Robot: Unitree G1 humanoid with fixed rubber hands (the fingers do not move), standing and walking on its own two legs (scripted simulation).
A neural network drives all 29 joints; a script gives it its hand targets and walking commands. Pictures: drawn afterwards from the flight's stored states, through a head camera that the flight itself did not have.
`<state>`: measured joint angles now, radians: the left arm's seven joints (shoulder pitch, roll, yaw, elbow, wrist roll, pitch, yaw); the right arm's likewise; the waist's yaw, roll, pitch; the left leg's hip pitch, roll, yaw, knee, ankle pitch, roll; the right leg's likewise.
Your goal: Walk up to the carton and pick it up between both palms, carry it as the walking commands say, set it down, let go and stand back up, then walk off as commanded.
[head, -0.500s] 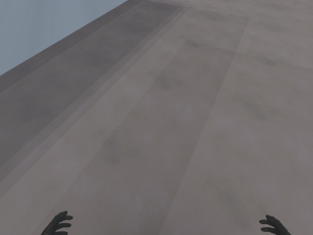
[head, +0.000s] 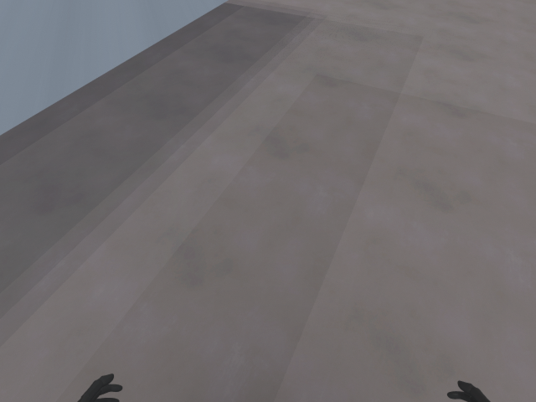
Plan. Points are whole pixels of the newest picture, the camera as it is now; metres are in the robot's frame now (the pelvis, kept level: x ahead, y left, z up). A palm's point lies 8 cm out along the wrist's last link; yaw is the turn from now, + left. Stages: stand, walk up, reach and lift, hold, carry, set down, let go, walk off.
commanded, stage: stand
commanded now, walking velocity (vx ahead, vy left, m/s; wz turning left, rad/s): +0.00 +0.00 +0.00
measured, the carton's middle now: out of the picture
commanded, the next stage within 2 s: walk up in 1.44 s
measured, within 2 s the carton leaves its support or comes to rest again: neither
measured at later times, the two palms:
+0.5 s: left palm out of the picture +0.10 +0.30 -0.10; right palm out of the picture +0.10 -0.31 -0.09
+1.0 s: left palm out of the picture +0.10 +0.31 -0.10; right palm out of the picture +0.11 -0.31 -0.09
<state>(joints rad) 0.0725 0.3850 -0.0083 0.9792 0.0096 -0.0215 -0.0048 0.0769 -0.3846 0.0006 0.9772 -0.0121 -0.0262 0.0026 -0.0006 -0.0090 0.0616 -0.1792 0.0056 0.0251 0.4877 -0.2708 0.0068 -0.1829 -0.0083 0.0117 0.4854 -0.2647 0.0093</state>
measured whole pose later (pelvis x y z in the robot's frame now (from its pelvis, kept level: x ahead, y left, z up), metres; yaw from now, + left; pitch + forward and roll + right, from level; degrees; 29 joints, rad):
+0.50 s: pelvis +0.00 +0.00 +0.01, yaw +0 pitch -3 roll +0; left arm 0.07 0.39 0.00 1.06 0.01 -0.02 0.00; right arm 0.07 -0.39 0.00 1.06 -0.01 -0.02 0.00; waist 0.00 -0.01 0.06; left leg -0.12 0.01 0.02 0.36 -0.20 0.00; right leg -0.12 -0.01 0.01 0.36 -0.19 0.01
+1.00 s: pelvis +0.00 +0.00 +0.01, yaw +0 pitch -2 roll +0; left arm 0.08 0.39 0.00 1.07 0.01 -0.01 0.00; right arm 0.07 -0.39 0.00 1.08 -0.01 -0.01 0.00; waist 0.00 -0.01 0.06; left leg -0.10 0.01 0.02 0.34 -0.20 0.00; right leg -0.11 -0.01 0.01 0.34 -0.19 0.01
